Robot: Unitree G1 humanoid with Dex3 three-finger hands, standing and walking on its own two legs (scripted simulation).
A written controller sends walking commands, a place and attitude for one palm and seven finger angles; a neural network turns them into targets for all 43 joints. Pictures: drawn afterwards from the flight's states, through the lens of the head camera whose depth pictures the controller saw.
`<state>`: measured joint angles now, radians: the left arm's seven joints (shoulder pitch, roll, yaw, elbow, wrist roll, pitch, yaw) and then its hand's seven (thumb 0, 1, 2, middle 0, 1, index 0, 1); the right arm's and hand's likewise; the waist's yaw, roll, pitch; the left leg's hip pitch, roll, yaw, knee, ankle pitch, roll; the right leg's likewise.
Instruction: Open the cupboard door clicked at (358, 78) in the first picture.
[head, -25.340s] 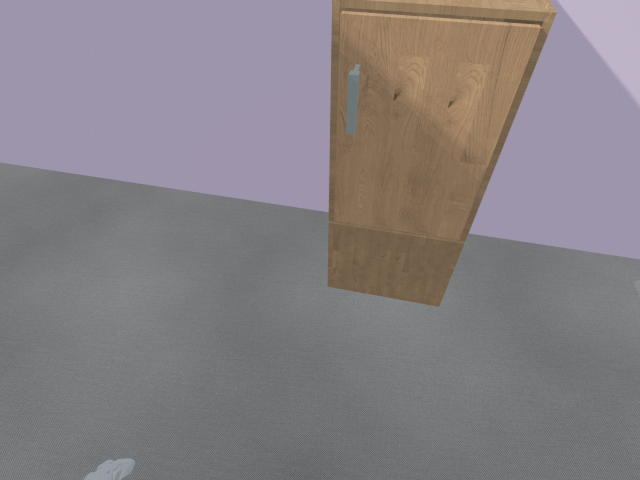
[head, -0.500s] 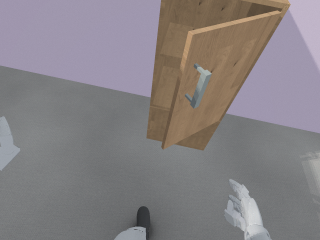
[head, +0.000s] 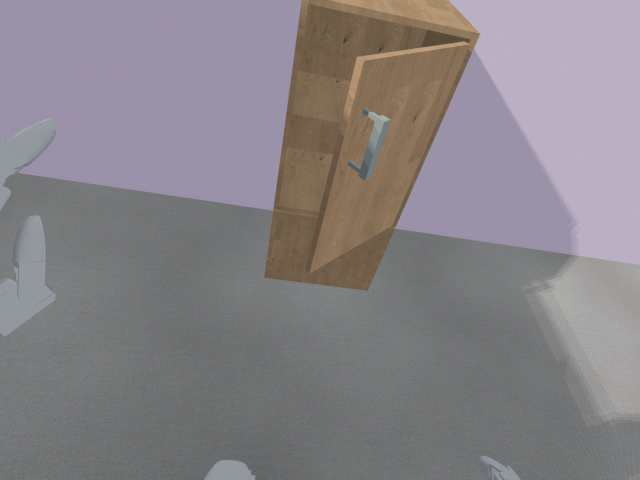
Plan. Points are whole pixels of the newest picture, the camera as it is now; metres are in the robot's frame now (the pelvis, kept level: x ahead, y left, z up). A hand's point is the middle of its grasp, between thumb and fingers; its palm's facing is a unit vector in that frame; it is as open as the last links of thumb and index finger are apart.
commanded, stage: stop stepping back and stand still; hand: left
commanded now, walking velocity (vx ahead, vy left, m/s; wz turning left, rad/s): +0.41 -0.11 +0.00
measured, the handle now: (366, 144) +0.76 -0.02 +0.07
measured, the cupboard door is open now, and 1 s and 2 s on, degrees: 43 43 43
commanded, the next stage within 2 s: let the arm hang, fingers relaxed in 1.36 s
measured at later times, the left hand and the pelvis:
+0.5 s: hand out of the picture +0.12 +0.30 +0.20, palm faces +0.48 -0.70 -0.53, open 7.4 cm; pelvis -0.08 +0.02 +0.01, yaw +1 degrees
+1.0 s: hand (5, 322) +0.16 +0.28 +0.20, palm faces +0.40 -0.71 -0.58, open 7.4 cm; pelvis -0.03 +0.02 +0.02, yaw +0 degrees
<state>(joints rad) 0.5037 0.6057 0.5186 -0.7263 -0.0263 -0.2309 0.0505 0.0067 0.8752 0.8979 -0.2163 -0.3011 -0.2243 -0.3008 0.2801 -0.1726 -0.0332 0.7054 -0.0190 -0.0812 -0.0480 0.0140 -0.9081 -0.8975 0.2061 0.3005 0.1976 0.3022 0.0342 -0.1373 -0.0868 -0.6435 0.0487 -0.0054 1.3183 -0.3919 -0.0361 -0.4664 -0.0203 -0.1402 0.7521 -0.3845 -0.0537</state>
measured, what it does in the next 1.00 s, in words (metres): steps on the spot: left foot, then right foot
